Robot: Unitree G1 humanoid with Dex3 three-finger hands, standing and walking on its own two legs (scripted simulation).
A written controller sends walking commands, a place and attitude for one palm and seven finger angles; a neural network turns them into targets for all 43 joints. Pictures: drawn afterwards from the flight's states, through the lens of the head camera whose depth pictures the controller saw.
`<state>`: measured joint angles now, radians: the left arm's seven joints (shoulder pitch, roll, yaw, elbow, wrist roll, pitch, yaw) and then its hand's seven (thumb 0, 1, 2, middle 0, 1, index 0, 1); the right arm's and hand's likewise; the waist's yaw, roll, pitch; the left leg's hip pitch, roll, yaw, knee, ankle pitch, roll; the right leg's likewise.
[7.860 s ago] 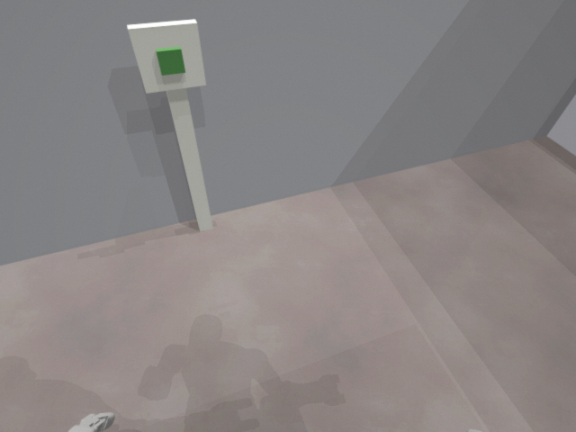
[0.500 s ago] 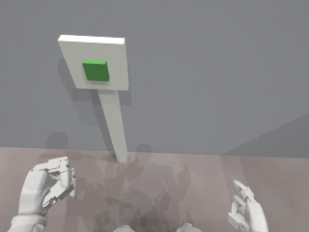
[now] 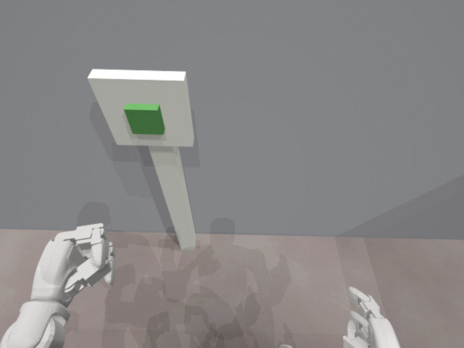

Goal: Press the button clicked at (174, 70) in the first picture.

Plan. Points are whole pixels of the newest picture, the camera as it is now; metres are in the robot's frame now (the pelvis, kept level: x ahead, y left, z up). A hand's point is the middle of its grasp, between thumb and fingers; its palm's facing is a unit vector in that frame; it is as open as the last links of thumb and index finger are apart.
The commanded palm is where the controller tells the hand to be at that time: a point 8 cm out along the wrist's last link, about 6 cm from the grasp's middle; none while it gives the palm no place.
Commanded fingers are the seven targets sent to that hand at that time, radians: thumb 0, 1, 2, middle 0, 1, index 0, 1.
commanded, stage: raise the hand and make a fist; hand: left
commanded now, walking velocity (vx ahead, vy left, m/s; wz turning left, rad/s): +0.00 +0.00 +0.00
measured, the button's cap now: (145, 118) +0.54 +0.21 +0.07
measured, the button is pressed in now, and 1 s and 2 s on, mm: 0 0 0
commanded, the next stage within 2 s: aim a knuckle at the button in 0.28 s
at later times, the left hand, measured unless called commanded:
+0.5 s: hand (110, 266) +0.23 +0.19 +0.06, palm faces +0.05 -1.00 -0.08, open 3.1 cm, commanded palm +0.22 +0.25 +0.07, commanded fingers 0.00 0.90 0.90 -1.30 -1.50 -1.30 -1.50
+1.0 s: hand (136, 211) +0.33 +0.19 +0.04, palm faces +0.02 -1.00 -0.04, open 3.1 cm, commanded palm +0.32 +0.24 +0.05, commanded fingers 0.00 0.90 0.90 -1.30 -1.50 -1.30 -1.50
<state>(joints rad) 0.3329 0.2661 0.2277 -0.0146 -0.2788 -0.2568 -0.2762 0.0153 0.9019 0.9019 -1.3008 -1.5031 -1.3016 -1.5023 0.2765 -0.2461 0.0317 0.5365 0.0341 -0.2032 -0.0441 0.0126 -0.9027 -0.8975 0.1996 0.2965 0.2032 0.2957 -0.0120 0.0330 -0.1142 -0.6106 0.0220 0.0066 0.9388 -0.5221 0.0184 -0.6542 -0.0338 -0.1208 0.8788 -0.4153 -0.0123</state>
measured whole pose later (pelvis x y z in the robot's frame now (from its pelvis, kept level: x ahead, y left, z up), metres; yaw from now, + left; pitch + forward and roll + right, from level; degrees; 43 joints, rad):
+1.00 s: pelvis -0.01 -0.01 +0.00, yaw -1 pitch +13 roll +0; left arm -0.17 0.29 0.28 0.48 -0.23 -0.32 -0.26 0.02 0.90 0.90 -1.30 -1.50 -1.30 -1.50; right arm 0.29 -0.27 0.02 0.60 0.03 -0.14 -0.04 0.01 -0.90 -0.90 0.20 0.30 0.20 0.30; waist -0.04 0.01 -0.08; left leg -0.65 0.03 0.03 0.91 -0.49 0.00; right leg -0.72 -0.03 -0.10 0.89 -0.39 -0.03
